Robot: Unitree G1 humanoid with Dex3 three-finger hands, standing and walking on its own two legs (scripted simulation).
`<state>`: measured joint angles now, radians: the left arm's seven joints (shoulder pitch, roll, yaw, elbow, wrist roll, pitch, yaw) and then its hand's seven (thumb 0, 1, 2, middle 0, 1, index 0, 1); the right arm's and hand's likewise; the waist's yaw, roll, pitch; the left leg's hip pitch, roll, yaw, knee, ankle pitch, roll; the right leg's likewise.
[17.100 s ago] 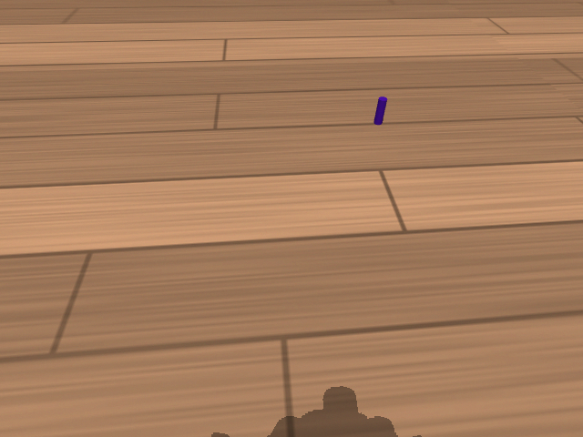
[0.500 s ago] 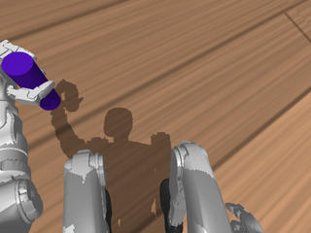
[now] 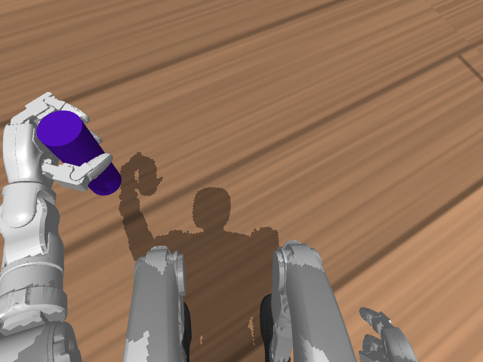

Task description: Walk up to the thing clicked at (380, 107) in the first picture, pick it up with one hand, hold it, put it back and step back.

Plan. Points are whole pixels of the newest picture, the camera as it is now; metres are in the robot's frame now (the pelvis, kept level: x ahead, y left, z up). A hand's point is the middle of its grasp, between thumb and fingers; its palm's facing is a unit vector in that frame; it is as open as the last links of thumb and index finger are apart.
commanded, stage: lift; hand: left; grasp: from the side
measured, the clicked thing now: (86, 159) +0.43 +0.24 -0.01
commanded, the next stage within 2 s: hold in 1.46 s
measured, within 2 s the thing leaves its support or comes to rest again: neither
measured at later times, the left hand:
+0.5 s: hand (2, 90) +0.40 +0.22 +0.19, palm faces +0.14 -0.99 -0.04, open 8.7 cm
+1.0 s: hand out of the picture +0.39 +0.20 +0.28, palm faces +0.12 -0.99 -0.02, open 8.7 cm
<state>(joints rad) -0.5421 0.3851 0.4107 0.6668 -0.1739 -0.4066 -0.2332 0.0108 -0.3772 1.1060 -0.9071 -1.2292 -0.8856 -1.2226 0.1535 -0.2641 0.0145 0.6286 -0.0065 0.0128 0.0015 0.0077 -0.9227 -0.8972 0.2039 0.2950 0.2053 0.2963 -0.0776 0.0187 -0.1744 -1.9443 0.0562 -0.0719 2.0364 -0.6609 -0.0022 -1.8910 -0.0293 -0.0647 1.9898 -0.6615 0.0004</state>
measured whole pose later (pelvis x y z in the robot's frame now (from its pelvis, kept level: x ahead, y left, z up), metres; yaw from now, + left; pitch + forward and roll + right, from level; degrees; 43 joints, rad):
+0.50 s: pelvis +0.03 +0.01 +0.15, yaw +2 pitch +23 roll -4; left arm -0.23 0.28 0.23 0.34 -0.18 -0.25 -0.10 0.01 -0.37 1.11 -0.90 -1.24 -0.88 -1.23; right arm 0.17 -0.23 0.00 0.62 0.04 -0.05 -0.06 0.01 -0.91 -0.89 0.20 0.30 0.21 0.30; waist -0.04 0.03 -0.17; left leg -1.34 0.06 -0.05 1.53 -0.59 0.00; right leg -1.29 -0.03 -0.07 1.47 -0.59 0.01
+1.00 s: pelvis +0.06 +0.00 +0.24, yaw +3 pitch +15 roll -2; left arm -0.16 0.23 0.18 0.37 -0.19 -0.31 -0.10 0.01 -0.38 1.11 -0.91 -1.23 -0.89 -1.22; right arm 0.23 -0.22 0.00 0.64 0.02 -0.05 -0.04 0.01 -0.91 -0.90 0.20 0.30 0.20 0.30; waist -0.03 0.02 -0.10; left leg -0.92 0.05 -0.01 1.17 -0.51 -0.01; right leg -0.88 -0.02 -0.06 1.12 -0.50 0.01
